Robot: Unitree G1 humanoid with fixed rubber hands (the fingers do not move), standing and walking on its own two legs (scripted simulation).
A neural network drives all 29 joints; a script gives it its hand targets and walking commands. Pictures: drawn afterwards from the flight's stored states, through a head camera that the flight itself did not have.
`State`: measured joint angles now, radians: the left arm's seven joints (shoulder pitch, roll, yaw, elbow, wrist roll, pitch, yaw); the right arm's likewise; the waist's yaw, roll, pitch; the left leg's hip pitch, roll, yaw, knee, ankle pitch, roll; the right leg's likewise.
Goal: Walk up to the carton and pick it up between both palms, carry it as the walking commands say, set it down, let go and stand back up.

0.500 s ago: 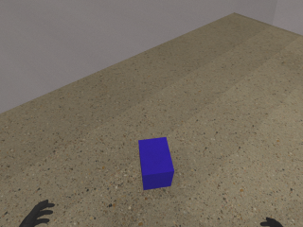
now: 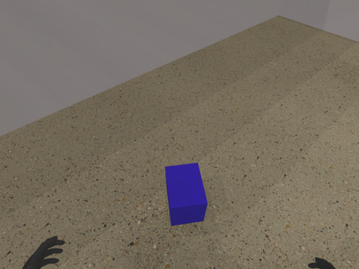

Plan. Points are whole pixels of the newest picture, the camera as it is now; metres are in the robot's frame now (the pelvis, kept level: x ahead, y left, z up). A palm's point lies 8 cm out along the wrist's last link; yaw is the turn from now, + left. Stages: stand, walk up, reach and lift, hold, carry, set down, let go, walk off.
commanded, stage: walk up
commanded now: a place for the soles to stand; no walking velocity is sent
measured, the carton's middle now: (184, 194) +0.59 -0.03 -0.63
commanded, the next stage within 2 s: none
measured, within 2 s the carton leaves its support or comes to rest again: neither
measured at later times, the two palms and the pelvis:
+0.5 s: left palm out of the picture +0.14 +0.32 -0.05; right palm out of the picture +0.08 -0.32 -0.07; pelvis +0.00 +0.00 +0.00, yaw +0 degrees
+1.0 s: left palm out of the picture +0.14 +0.32 -0.05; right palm out of the picture +0.08 -0.32 -0.07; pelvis +0.00 +0.00 +0.00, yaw +0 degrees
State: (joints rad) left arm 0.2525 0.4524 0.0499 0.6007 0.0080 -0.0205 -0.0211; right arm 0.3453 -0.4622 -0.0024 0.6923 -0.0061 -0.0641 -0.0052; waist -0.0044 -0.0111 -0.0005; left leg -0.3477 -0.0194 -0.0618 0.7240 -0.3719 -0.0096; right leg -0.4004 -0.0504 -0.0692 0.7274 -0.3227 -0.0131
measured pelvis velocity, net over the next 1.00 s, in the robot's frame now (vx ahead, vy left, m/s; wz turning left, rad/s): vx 0.00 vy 0.00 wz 0.00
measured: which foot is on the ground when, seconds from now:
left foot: down 0.00-1.00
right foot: down 0.00-1.00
